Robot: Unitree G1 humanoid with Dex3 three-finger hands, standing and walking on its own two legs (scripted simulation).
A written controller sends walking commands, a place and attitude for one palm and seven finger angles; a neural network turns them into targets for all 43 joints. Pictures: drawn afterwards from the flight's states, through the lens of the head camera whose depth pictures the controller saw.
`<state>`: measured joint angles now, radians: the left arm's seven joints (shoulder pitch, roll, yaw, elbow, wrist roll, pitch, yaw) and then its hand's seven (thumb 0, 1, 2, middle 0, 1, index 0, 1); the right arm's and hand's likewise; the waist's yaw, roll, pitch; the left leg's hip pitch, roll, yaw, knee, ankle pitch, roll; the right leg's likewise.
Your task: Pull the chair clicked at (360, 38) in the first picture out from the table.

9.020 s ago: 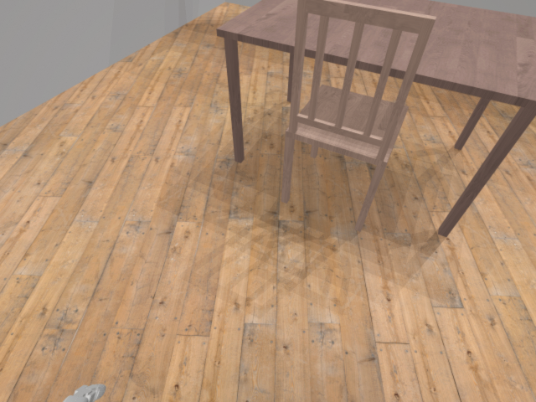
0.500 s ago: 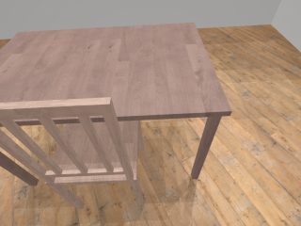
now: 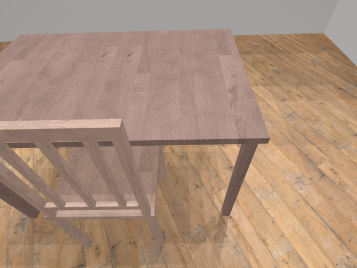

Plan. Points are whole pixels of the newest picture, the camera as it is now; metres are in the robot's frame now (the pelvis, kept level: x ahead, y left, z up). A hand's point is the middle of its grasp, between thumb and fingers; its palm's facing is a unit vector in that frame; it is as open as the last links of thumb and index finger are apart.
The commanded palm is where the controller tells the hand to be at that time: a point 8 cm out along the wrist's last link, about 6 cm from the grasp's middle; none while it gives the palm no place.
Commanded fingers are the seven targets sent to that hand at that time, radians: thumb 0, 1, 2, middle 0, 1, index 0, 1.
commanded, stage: come to a stop and stand still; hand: left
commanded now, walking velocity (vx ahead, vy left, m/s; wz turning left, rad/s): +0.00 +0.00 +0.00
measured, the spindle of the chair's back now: (71, 178) +0.35 +0.34 -0.07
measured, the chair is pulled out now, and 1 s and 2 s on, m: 0.00 0.00 0.00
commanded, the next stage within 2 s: look again from close up in 0.14 s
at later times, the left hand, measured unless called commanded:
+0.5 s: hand out of the picture -0.01 +0.16 -0.17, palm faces +0.03 -0.98 -0.20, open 7.3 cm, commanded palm none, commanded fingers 0.00 0.90 0.90 -0.20 -0.30 -0.20 -0.30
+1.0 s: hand out of the picture -0.02 +0.17 -0.17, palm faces +0.03 -0.98 -0.19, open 7.3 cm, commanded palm none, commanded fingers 0.00 0.90 0.90 -0.20 -0.30 -0.20 -0.30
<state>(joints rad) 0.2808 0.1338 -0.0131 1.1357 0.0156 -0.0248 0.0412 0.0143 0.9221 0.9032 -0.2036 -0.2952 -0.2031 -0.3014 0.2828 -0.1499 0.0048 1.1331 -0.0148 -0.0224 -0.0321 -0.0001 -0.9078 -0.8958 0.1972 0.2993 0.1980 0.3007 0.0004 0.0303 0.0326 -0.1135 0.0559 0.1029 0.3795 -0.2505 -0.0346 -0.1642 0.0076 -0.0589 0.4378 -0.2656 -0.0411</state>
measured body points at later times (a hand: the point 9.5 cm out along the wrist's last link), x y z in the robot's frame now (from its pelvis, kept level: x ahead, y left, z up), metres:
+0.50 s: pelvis +0.00 +0.00 +0.00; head +0.02 -0.02 +0.45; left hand -0.01 +0.22 -0.15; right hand -0.02 -0.21 -0.17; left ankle -0.03 +0.14 -0.74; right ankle -0.02 -0.09 -0.74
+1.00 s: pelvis +0.00 +0.01 +0.00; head +0.02 +0.00 +0.45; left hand -0.02 +0.22 -0.16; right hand -0.02 -0.19 -0.17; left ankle -0.03 +0.14 -0.74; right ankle -0.02 -0.09 -0.74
